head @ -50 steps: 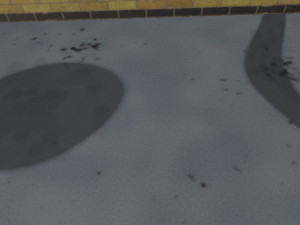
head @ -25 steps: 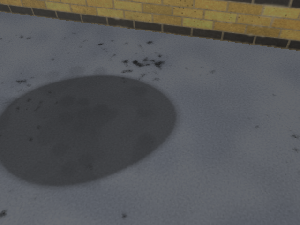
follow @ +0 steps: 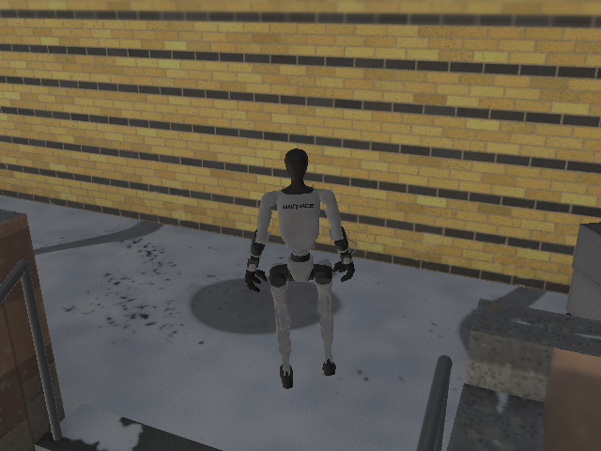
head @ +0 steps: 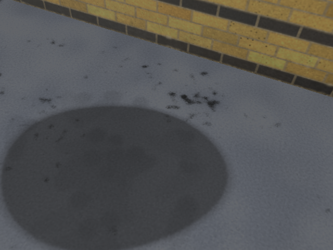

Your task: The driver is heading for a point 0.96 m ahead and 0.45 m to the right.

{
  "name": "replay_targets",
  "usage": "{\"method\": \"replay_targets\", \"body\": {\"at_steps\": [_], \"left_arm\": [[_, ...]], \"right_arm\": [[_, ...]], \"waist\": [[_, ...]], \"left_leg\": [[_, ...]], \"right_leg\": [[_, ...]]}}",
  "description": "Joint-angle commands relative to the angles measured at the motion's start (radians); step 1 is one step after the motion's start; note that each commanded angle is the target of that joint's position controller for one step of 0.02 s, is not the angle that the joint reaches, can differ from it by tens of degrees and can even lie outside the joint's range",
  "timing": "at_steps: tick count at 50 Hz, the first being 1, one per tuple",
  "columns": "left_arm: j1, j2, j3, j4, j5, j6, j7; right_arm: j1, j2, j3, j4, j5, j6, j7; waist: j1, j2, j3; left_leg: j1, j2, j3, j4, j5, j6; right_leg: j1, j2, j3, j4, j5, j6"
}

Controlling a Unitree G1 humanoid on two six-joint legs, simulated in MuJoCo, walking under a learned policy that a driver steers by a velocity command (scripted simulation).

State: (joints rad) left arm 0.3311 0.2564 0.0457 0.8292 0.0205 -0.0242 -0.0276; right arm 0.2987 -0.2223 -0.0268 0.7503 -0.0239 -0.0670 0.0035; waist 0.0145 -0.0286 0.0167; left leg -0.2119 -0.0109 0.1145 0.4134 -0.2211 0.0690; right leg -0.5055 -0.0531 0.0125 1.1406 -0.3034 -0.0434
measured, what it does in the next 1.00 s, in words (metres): walks ahead, turning right: right foot, then left foot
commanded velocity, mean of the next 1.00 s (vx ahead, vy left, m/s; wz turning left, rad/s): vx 0.50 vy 0.00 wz -0.52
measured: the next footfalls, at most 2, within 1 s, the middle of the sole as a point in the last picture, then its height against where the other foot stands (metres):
right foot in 0.34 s outside the picture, level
left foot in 0.86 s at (188, 205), level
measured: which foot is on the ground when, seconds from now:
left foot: down 0.00-0.36, up 0.38-0.84, down 0.86-1.00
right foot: up 0.00-0.32, down 0.34-0.88, up 0.90-1.00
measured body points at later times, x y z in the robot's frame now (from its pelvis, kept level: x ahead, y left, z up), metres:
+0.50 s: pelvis +0.27 -0.07 -0.01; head +0.29 -0.09 +0.44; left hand +0.43 +0.17 -0.13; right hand +0.30 -0.35 -0.13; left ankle +0.24 +0.09 -0.65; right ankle +0.29 -0.12 -0.74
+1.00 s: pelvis +0.55 -0.12 -0.01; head +0.58 -0.12 +0.44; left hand +0.76 +0.09 -0.14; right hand +0.54 -0.42 -0.10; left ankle +0.65 -0.07 -0.74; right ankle +0.40 -0.15 -0.66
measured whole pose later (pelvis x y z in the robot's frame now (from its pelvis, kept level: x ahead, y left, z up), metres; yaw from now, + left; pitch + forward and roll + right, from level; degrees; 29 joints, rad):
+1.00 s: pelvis +0.55 -0.12 -0.01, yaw -35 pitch +1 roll +0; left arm 0.34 0.32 0.07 0.79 0.02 -0.03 -0.02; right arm 0.18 -0.26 -0.03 0.71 -0.04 -0.06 -0.01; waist 0.04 -0.04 0.03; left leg -0.33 0.00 0.06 0.51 -0.19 0.03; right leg -0.35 0.07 0.06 1.14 -0.37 -0.08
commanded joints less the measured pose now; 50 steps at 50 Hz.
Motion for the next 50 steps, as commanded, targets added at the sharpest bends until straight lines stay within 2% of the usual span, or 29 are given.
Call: {"method": "replay_targets", "body": {"at_steps": [1, 6, 11, 12, 14, 15, 16, 17, 18, 19, 20, 21, 22, 23, 25, 28, 30, 33, 38, 40, 41, 42, 43, 44, 45, 46, 47, 48, 50], "left_arm": [[0.03, 0.044, 0.02, -0.032, 0.005, 0.012, -0.015], [-0.137, 0.023, 0.012, -0.081, 0.01, 0.009, -0.027], [-0.278, 0.022, 0.001, -0.143, 0.016, 0.006, -0.046], [-0.282, 0.025, 0.002, -0.15, 0.017, 0.006, -0.045], [-0.242, 0.038, 0.01, -0.148, 0.017, 0.008, -0.038], [-0.18, 0.052, 0.017, -0.135, 0.018, 0.007, -0.032], [-0.072, 0.074, 0.031, -0.109, 0.019, 0.001, -0.024], [0.085, 0.117, 0.053, -0.06, 0.029, -0.007, -0.011], [0.16, 0.239, 0.088, -0.052, 0.033, -0.006, 0.007], [0.114, 0.297, 0.1, -0.076, -0.004, 0.001, 0.007], [0.091, 0.267, 0.096, -0.072, -0.016, 0.009, 0.014], [0.051, 0.217, 0.083, -0.064, -0.017, 0.009, 0.024], [0.011, 0.172, 0.069, -0.062, -0.015, 0.005, 0.025], [-0.024, 0.145, 0.06, -0.064, -0.021, -0.001, 0.027], [-0.039, 0.128, 0.051, -0.074, -0.023, -0.02, 0.022], [0.003, 0.162, 0.059, -0.064, -0.021, -0.033, 0.018], [0.045, 0.163, 0.06, -0.056, -0.022, -0.032, 0.019], [0.096, 0.166, 0.062, -0.05, -0.023, -0.03, 0.02], [0.149, 0.183, 0.066, -0.052, -0.007, -0.028, 0.032], [0.114, 0.199, 0.069, -0.065, -0.004, -0.029, 0.039], [0.079, 0.209, 0.071, -0.075, -0.002, -0.03, 0.04], [0.052, 0.218, 0.072, -0.081, -0.002, -0.033, 0.036], [0.042, 0.205, 0.067, -0.079, -0.009, -0.039, 0.028], [0.057, 0.125, 0.043, -0.106, -0.019, -0.048, 0.019], [0.17, 0.067, 0.032, -0.138, -0.04, -0.045, 0.02], [0.156, 0.146, 0.038, -0.099, -0.004, -0.028, 0.029], [0.089, 0.154, 0.042, -0.095, 0.003, -0.022, 0.021], [0.045, 0.138, 0.038, -0.099, 0.003, -0.018, 0.012], [0.03, 0.121, 0.036, -0.1, 0.017, 0.003, -0.007]], "right_arm": [[0.036, -0.113, -0.031, -0.024, 0.006, -0.035, -0.007], [0.076, -0.103, -0.031, 0.024, 0.003, -0.039, -0.012], [0.135, -0.136, -0.041, 0.079, 0.002, -0.032, -0.025], [0.14, -0.143, -0.042, 0.088, 0.002, -0.028, -0.027], [0.131, -0.173, -0.048, 0.099, 0.0, -0.019, -0.033], [0.121, -0.192, -0.052, 0.101, -0.003, -0.011, -0.036], [0.113, -0.21, -0.056, 0.1, -0.004, -0.001, -0.037], [0.099, -0.214, -0.055, 0.089, -0.002, 0.004, -0.035], [0.132, -0.123, -0.033, 0.042, 0.008, 0.0, -0.026], [0.098, -0.114, -0.033, -0.02, 0.01, -0.009, -0.011], [-0.021, -0.147, -0.035, -0.042, 0.0, -0.017, -0.005], [-0.042, -0.137, -0.027, -0.048, 0.011, -0.031, -0.002], [-0.025, -0.129, -0.026, -0.035, 0.007, -0.034, -0.004], [-0.01, -0.126, -0.025, -0.033, -0.01, -0.019, -0.005], [0.025, -0.116, -0.022, -0.022, -0.028, 0.018, 0.001], [-0.042, -0.102, -0.019, -0.048, -0.026, 0.039, 0.008], [-0.137, -0.106, -0.018, -0.078, -0.023, 0.04, 0.009], [-0.241, -0.105, -0.014, -0.106, -0.017, 0.035, 0.013], [-0.363, -0.115, -0.007, -0.154, -0.006, 0.016, 0.021], [-0.322, -0.135, -0.011, -0.152, -0.003, 0.008, 0.019], [-0.26, -0.149, -0.017, -0.136, 0.0, 0.004, 0.015], [-0.16, -0.172, -0.028, -0.105, -0.001, -0.002, 0.006], [-0.026, -0.203, -0.041, -0.072, -0.009, -0.016, -0.007], [0.138, -0.278, -0.058, -0.067, -0.031, -0.022, -0.026], [0.106, -0.356, -0.075, -0.076, -0.04, -0.01, -0.029], [0.042, -0.268, -0.065, -0.083, -0.023, 0.002, -0.023], [-0.016, -0.184, -0.045, -0.093, -0.013, 0.004, -0.02], [-0.043, -0.145, -0.034, -0.084, -0.013, 0.003, -0.016], [-0.032, -0.131, -0.028, -0.058, -0.006, -0.008, -0.018]], "waist": [[0.009, 0.115, 0.003], [-0.016, 0.098, 0.064], [-0.05, 0.09, 0.106], [-0.048, 0.088, 0.103], [-0.023, 0.108, 0.06], [0.006, 0.121, 0.017], [0.054, 0.117, -0.049], [0.129, 0.065, -0.138], [0.123, -0.106, -0.245], [0.081, -0.213, -0.33], [0.104, -0.058, -0.214], [0.069, -0.005, -0.1], [0.017, 0.055, -0.036], [-0.021, 0.056, -0.012], [-0.048, 0.03, -0.035], [-0.037, 0.013, -0.012], [-0.004, -0.005, 0.016], [0.043, -0.027, 0.019], [0.084, -0.039, 0.022], [0.051, -0.049, 0.018], [0.017, -0.055, 0.007], [-0.029, -0.047, -0.032], [-0.1, 0.012, -0.104], [-0.152, 0.126, -0.265], [-0.064, 0.377, -0.325], [-0.041, 0.218, -0.219], [-0.038, 0.104, -0.108], [-0.031, 0.063, -0.049], [-0.014, 0.135, -0.014]], "left_leg": [[0.085, 0.257, -0.149, -0.255, 0.303, 0.088], [0.134, 0.242, -0.018, -0.28, 0.327, 0.087], [0.232, 0.273, 0.067, -0.255, 0.434, 0.069], [0.262, 0.277, 0.085, -0.222, 0.518, 0.061], [0.312, 0.278, 0.12, -0.092, 0.841, 0.044], [0.326, 0.277, 0.132, 0.024, 0.973, 0.039], [0.299, 0.272, 0.139, 0.2, 0.99, 0.034], [0.173, 0.245, 0.15, 0.451, 0.823, 0.01], [-0.132, 0.157, 0.15, 0.808, 0.256, -0.032], [-0.437, -0.054, -0.036, 1.065, -0.335, -0.072], [-0.558, 0.022, -0.161, 1.067, -0.237, -0.06], [-0.549, 0.067, -0.153, 0.992, -0.142, -0.054], [-0.484, 0.103, -0.15, 0.887, -0.104, -0.054], [-0.419, 0.12, -0.155, 0.825, -0.099, -0.066], [-0.347, 0.124, -0.143, 0.768, -0.092, -0.088], [-0.393, 0.124, -0.122, 0.648, -0.013, -0.116], [-0.451, 0.124, -0.122, 0.54, 0.07, -0.129], [-0.478, 0.103, -0.128, 0.394, 0.177, -0.133], [-0.449, 0.053, -0.132, 0.232, 0.191, -0.113], [-0.341, 0.036, -0.148, 0.162, 0.149, -0.091], [-0.235, 0.018, -0.145, 0.131, 0.108, -0.076], [-0.091, -0.012, -0.13, 0.106, 0.065, -0.06], [0.104, 0.016, -0.15, 0.048, 0.072, -0.032], [0.332, 0.246, -0.382, 0.012, -0.174, 0.017], [0.487, 0.465, -0.862, -0.133, -0.258, 0.119], [0.381, 0.444, -0.884, -0.143, -0.352, 0.126], [0.256, 0.399, -0.713, -0.15, -0.308, 0.108], [0.17, 0.346, -0.56, -0.168, -0.165, 0.088], [0.094, 0.274, -0.369, -0.199, 0.027, 0.058]], "right_leg": [[-0.123, -0.025, 0.029, -0.011, 0.106, 0.007], [-0.209, -0.033, 0.0, -0.221, 0.276, 0.011], [-0.157, -0.017, -0.098, -0.448, 0.282, -0.043], [-0.136, -0.001, -0.118, -0.474, 0.25, -0.06], [-0.043, 0.064, -0.167, -0.495, 0.154, -0.1], [0.03, 0.103, -0.184, -0.497, 0.093, -0.124], [0.157, 0.141, -0.179, -0.527, 0.051, -0.15], [0.387, 0.145, -0.121, -0.6, 0.057, -0.188], [0.657, -0.122, 0.262, -0.642, -0.05, -0.281], [0.805, -0.297, 0.804, -0.839, -0.001, -0.417], [0.754, -0.27, 0.676, -0.872, 0.026, -0.377], [0.613, -0.249, 0.536, -0.872, 0.121, -0.34], [0.485, -0.193, 0.435, -0.881, 0.236, -0.286], [0.393, -0.141, 0.357, -0.89, 0.313, -0.257], [0.325, -0.091, 0.283, -0.908, 0.409, -0.249], [0.296, -0.054, 0.249, -0.939, 0.399, -0.243], [0.319, -0.044, 0.261, -0.951, 0.362, -0.227], [0.385, -0.035, 0.276, -0.928, 0.362, -0.202], [0.477, -0.06, 0.334, -0.844, 0.483, -0.19], [0.467, -0.074, 0.368, -0.804, 0.512, -0.162], [0.432, -0.071, 0.373, -0.769, 0.552, -0.141], [0.4, -0.048, 0.369, -0.679, 0.636, -0.121], [0.344, 0.02, 0.317, -0.487, 0.628, -0.095], [0.234, 0.084, 0.23, -0.199, 0.376, -0.071], [-0.063, 0.233, 0.119, 0.031, -0.263, -0.044], [-0.149, 0.132, 0.122, 0.128, -0.203, -0.053], [-0.138, 0.093, 0.109, 0.12, -0.101, -0.049], [-0.115, 0.062, 0.097, 0.08, -0.044, -0.039], [-0.079, 0.027, 0.077, 0.037, -0.013, -0.02]]}}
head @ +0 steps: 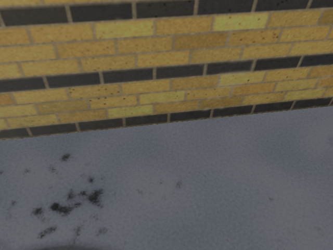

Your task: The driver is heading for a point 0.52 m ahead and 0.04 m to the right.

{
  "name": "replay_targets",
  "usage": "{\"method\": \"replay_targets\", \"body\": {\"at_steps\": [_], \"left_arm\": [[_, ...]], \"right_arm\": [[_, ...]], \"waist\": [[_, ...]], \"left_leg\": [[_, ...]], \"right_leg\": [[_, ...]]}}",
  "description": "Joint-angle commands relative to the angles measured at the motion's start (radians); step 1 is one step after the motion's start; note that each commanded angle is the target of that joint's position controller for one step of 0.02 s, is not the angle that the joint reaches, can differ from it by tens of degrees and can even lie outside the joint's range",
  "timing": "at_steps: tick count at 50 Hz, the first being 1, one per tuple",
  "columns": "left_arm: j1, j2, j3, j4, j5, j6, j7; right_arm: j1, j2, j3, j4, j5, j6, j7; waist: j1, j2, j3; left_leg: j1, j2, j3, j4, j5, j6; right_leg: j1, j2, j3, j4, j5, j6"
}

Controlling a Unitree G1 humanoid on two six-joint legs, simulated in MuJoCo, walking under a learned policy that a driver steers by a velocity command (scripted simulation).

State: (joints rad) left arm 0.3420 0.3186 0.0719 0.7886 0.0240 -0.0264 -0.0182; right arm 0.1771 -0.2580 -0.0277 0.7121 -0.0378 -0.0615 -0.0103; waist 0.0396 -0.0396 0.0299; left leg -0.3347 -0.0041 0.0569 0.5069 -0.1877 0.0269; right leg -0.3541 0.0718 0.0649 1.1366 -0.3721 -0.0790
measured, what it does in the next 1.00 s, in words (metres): walks ahead, turning right: right foot, then left foot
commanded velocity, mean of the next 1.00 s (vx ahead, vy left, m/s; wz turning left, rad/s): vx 0.37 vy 0.00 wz -0.32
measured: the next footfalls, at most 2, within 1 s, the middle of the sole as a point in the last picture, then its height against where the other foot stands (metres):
right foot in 0.40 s outside the picture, level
left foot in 0.88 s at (188, 224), level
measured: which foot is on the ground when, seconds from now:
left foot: down 0.00-0.42, up 0.44-0.86, down 0.88-1.00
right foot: up 0.00-0.38, down 0.40-0.92, up 0.94-1.00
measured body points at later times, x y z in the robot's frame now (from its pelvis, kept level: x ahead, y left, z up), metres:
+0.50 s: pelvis +0.26 -0.07 -0.01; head +0.29 -0.09 +0.44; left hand +0.50 +0.12 -0.10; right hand +0.20 -0.33 -0.15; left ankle +0.14 +0.10 -0.64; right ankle +0.30 -0.13 -0.73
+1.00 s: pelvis +0.45 -0.11 +0.00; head +0.48 -0.11 +0.45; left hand +0.58 +0.12 -0.14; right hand +0.46 -0.37 -0.13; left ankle +0.55 -0.05 -0.73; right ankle +0.33 -0.17 -0.68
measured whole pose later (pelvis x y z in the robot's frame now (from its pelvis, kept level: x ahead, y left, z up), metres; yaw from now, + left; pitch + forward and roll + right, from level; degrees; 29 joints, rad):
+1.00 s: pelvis +0.45 -0.11 +0.00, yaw -18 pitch -2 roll +0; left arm 0.23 0.24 0.01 0.96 0.01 -0.02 0.01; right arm 0.22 -0.21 -0.02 0.89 -0.01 -0.05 -0.02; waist 0.01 -0.01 0.08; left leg -0.31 -0.02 0.08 0.46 -0.12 0.07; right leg -0.23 0.09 0.02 0.91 -0.52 -0.03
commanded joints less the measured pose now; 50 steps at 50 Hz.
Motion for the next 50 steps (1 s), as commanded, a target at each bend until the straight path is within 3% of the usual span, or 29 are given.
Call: {"method": "replay_targets", "body": {"at_steps": [1, 4, 9, 12, 15, 18, 19, 20, 21, 22, 23, 24, 25, 27, 29, 31, 35, 39, 40, 43, 44, 45, 46, 47, 48, 50], "left_arm": [[0.018, 0.051, 0.008, -0.062, 0.014, 0.015, -0.023], [-0.055, 0.034, 0.002, -0.091, 0.013, 0.028, -0.036], [-0.219, 0.006, -0.014, -0.146, 0.009, 0.025, -0.05], [-0.322, -0.012, -0.027, -0.18, 0.009, 0.02, -0.064], [-0.375, -0.007, -0.029, -0.203, 0.015, 0.02, -0.068], [-0.308, 0.014, -0.016, -0.192, 0.025, 0.02, -0.053], [-0.223, 0.033, -0.005, -0.175, 0.031, 0.014, -0.044], [-0.052, 0.063, 0.014, -0.118, 0.039, 0.004, -0.03], [0.074, 0.167, 0.047, -0.096, 0.045, 0.005, -0.01], [0.025, 0.231, 0.06, -0.122, 0.005, 0.013, 0.001], [0.028, 0.189, 0.05, -0.122, 0.006, 0.019, 0.017], [-0.012, 0.139, 0.036, -0.102, 0.006, 0.013, 0.028], [-0.039, 0.087, 0.018, -0.087, 0.006, 0.001, 0.029], [-0.086, 0.036, -0.005, -0.072, 0.004, -0.028, 0.024], [-0.066, 0.055, -0.005, -0.047, -0.004, -0.06, 0.012], [-0.057, 0.063, -0.005, -0.026, -0.009, -0.07, 0.008], [-0.032, 0.039, -0.023, 0.012, -0.012, -0.062, 0.012], [0.011, 0.041, -0.032, 0.063, -0.007, -0.051, 0.024], [0.014, 0.038, -0.033, 0.077, -0.002, -0.046, 0.026], [-0.021, 0.053, -0.029, 0.106, -0.012, -0.046, 0.038], [-0.046, 0.058, -0.03, 0.109, -0.022, -0.046, 0.041], [-0.053, 0.051, -0.035, 0.092, -0.03, -0.051, 0.046], [0.079, -0.014, -0.052, 0.119, -0.052, -0.04, 0.045], [0.049, 0.015, -0.047, 0.153, -0.038, -0.016, 0.045], [-0.011, 0.027, -0.044, 0.154, -0.01, 0.005, 0.039], [-0.066, 0.008, -0.05, 0.163, 0.003, 0.027, 0.024]], "right_arm": [[0.107, -0.098, -0.029, -0.007, 0.013, -0.024, 0.0], [0.138, -0.107, -0.035, 0.019, 0.023, -0.043, 0.009], [0.179, -0.109, -0.039, 0.06, 0.018, -0.04, 0.011], [0.205, -0.128, -0.044, 0.079, 0.019, -0.037, 0.007], [0.246, -0.148, -0.051, 0.107, 0.018, -0.024, -0.001], [0.259, -0.191, -0.058, 0.127, 0.016, -0.003, -0.011], [0.26, -0.209, -0.062, 0.129, 0.018, 0.008, -0.017], [0.252, -0.206, -0.058, 0.12, 0.017, 0.016, -0.02], [0.28, -0.136, -0.039, 0.068, 0.025, 0.012, -0.012], [0.242, -0.097, -0.032, 0.004, 0.022, 0.004, 0.004], [0.131, -0.159, -0.04, -0.004, 0.014, -0.004, 0.01], [0.113, -0.127, -0.029, -0.001, 0.038, -0.014, 0.013], [0.144, -0.109, -0.022, 0.024, 0.042, -0.016, 0.014], [0.219, -0.1, -0.019, 0.068, 0.015, 0.02, 0.021], [0.228, -0.094, -0.026, 0.08, 0.008, 0.042, 0.032], [0.208, -0.083, -0.03, 0.087, 0.01, 0.049, 0.034], [0.087, -0.062, -0.024, 0.071, 0.015, 0.055, 0.029], [-0.003, -0.031, -0.01, 0.061, 0.016, 0.047, 0.018], [0.012, -0.035, -0.008, 0.075, 0.025, 0.042, 0.015], [0.139, -0.066, -0.019, 0.129, 0.017, 0.017, -0.008], [0.21, -0.068, -0.021, 0.157, 0.01, 0.004, -0.018], [0.265, -0.128, -0.032, 0.173, -0.004, -0.009, -0.028], [0.291, -0.188, -0.052, 0.178, 0.007, -0.005, -0.03], [0.271, -0.134, -0.036, 0.175, 0.031, 0.0, -0.023], [0.179, -0.1, -0.023, 0.161, 0.038, 0.002, -0.014], [0.05, -0.055, -0.006, 0.149, 0.04, 0.015, -0.019]], "waist": [[-0.036, 0.162, -0.031], [-0.033, 0.145, -0.02], [-0.057, 0.128, 0.024], [-0.081, 0.129, 0.048], [-0.094, 0.123, 0.066], [-0.052, 0.146, 0.004], [-0.011, 0.141, -0.052], [0.065, 0.092, -0.152], [0.095, -0.058, -0.29], [0.042, -0.2, -0.357], [0.094, -0.041, -0.273], [0.056, -0.005, -0.161], [0.006, 0.037, -0.092], [-0.062, 0.023, -0.064], [-0.081, 0.004, -0.05], [-0.09, -0.001, -0.039], [-0.063, -0.048, -0.009], [-0.021, -0.047, -0.008], [-0.025, -0.048, -0.013], [-0.074, -0.04, -0.033], [-0.112, -0.013, -0.056], [-0.116, 0.062, -0.117], [-0.069, 0.242, -0.24], [-0.091, 0.225, -0.271], [-0.059, 0.119, -0.217], [-0.014, 0.102, -0.069]], "left_leg": [[0.208, 0.262, -0.266, -0.297, 0.081, 0.102], [0.226, 0.27, -0.162, -0.33, 0.199, 0.12], [0.259, 0.243, 0.002, -0.352, 0.283, 0.114], [0.272, 0.248, 0.069, -0.353, 0.294, 0.1], [0.352, 0.273, 0.112, -0.317, 0.382, 0.086], [0.419, 0.282, 0.172, -0.106, 0.815, 0.067], [0.417, 0.286, 0.185, 0.054, 0.868, 0.063], [0.312, 0.265, 0.206, 0.295, 0.774, 0.041], [0.003, 0.215, 0.208, 0.629, 0.352, 0.001], [-0.337, 0.007, 0.081, 0.91, -0.357, -0.042], [-0.43, 0.055, -0.046, 0.923, -0.252, -0.032], [-0.41, 0.1, -0.051, 0.866, -0.164, -0.02], [-0.327, 0.131, -0.055, 0.757, -0.139, -0.014], [-0.184, 0.143, -0.069, 0.663, -0.127, -0.015], [-0.146, 0.108, -0.048, 0.637, -0.096, -0.016], [-0.161, 0.088, -0.036, 0.572, -0.04, -0.018], [-0.173, 0.061, -0.007, 0.35, 0.093, -0.024], [-0.12, 0.03, 0.017, 0.143, 0.139, -0.012], [-0.093, 0.028, 0.013, 0.12, 0.145, -0.001], [0.043, -0.009, 0.011, 0.001, 0.102, 0.039], [0.15, -0.003, 0.009, -0.115, 0.215, 0.051], [0.322, 0.097, -0.08, -0.077, 0.611, 0.078], [0.525, 0.317, -0.294, -0.013, 1.02, 0.251], [0.477, 0.412, -0.427, -0.092, 1.115, 0.334], [0.367, 0.385, -0.371, -0.133, 0.891, 0.316], [0.151, 0.297, -0.259, -0.229, 0.506, 0.233]], "right_leg": [[-0.223, -0.098, 0.016, 0.039, 0.066, 0.02], [-0.295, -0.114, 0.009, 0.021, 0.13, 0.031], [-0.359, -0.13, -0.038, -0.178, 0.294, 0.046], [-0.302, -0.133, -0.099, -0.353, 0.349, 0.027], [-0.269, -0.117, -0.151, -0.455, 0.278, -0.009], [-0.12, -0.026, -0.211, -0.511, 0.12, -0.068], [-0.024, 0.012, -0.211, -0.554, 0.073, -0.09], [0.21, 0.032, -0.18, -0.621, 0.097, -0.123], [0.533, -0.208, 0.166, -0.658, -0.119, -0.203], [0.691, -0.436, 0.709, -0.834, -0.096, -0.308], [0.637, -0.424, 0.592, -0.861, 0.062, -0.285], [0.507, -0.405, 0.417, -0.848, 0.255, -0.262], [0.368, -0.356, 0.301, -0.861, 0.425, -0.214], [0.228, -0.291, 0.154, -0.902, 0.525, -0.154], [0.197, -0.274, 0.078, -0.913, 0.833, -0.148], [0.211, -0.245, 0.006, -0.903, 0.993, -0.118], [0.246, -0.195, -0.063, -0.896, 1.008, -0.062], [0.321, -0.22, -0.055, -0.854, 1.005, -0.068], [0.339, -0.227, -0.041, -0.84, 1.017, -0.075], [0.367, -0.237, -0.018, -0.703, 1.139, -0.061], [0.354, -0.206, -0.028, -0.615, 1.103, -0.041], [0.254, -0.15, -0.019, -0.49, 0.887, -0.011], [0.087, -0.037, -0.058, -0.249, 0.316, 0.037], [0.022, 0.041, -0.032, -0.092, -0.231, 0.053], [0.026, -0.008, 0.031, -0.05, -0.246, 0.06], [0.06, -0.054, 0.015, -0.141, -0.195, 0.074]]}}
